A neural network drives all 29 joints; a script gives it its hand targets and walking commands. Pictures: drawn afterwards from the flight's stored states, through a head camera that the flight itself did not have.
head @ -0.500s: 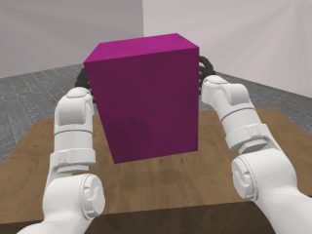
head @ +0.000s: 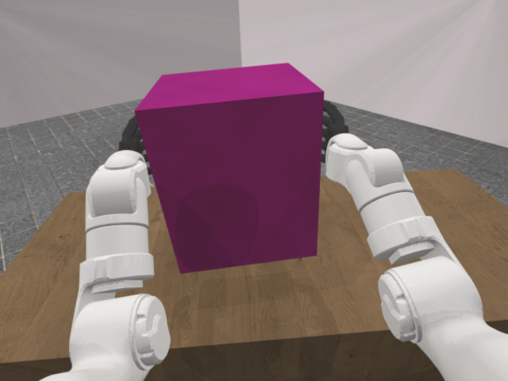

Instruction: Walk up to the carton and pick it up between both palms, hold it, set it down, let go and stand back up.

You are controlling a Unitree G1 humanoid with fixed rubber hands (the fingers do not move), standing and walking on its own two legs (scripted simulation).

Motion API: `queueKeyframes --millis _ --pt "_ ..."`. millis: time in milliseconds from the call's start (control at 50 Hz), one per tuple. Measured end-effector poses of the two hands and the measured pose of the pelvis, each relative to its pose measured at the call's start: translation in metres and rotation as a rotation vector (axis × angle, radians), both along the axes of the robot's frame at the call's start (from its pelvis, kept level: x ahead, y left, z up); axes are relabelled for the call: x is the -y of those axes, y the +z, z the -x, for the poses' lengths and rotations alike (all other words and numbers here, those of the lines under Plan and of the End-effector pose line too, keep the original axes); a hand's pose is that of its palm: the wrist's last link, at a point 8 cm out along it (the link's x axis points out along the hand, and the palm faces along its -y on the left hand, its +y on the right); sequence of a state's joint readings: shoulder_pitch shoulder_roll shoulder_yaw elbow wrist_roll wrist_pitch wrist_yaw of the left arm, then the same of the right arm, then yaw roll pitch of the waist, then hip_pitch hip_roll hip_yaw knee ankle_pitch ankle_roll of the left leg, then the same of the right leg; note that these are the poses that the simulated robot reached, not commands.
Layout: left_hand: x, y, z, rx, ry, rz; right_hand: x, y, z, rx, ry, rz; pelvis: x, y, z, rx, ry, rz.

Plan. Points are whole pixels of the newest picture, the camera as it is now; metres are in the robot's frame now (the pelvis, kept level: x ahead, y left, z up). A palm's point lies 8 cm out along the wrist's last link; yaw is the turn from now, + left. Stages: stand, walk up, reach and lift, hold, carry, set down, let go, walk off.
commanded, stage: hold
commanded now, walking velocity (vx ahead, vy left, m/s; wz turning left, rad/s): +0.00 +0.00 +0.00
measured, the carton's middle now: (237, 162) +0.38 +0.00 +0.25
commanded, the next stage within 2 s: none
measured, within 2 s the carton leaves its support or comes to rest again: neither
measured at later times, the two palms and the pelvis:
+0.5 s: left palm (130, 158) +0.37 +0.15 +0.28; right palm (336, 138) +0.35 -0.15 +0.29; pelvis -0.01 +0.00 +0.00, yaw +0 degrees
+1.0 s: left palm (132, 162) +0.37 +0.15 +0.28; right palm (334, 146) +0.36 -0.15 +0.28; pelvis +0.00 +0.00 +0.00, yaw +0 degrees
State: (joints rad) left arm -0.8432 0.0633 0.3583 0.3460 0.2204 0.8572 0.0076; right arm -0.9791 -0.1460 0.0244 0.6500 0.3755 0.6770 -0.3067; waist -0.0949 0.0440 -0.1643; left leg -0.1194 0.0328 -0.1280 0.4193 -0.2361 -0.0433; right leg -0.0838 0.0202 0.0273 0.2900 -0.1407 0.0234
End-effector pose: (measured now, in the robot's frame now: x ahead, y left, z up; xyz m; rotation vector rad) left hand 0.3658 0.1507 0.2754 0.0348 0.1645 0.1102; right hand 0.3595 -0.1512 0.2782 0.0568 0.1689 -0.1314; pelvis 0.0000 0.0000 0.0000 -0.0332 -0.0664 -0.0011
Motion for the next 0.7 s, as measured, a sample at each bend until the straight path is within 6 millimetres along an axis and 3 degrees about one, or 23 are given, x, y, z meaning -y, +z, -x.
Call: queueKeyframes --millis 320,700 --pt "-0.006 0.009 0.005 0.01 -0.007 0.008 -0.006 0.013 0.006 0.01 -0.011 -0.004 -0.004 0.0 0.005 0.01 -0.003 -0.004" --pt "0.003 0.008 -0.005 0.001 -0.02 -0.01 0.003 0.016 0.0 0.0 -0.021 0.009 -0.003 0.0 0.003 -0.011 -0.003 -0.002"
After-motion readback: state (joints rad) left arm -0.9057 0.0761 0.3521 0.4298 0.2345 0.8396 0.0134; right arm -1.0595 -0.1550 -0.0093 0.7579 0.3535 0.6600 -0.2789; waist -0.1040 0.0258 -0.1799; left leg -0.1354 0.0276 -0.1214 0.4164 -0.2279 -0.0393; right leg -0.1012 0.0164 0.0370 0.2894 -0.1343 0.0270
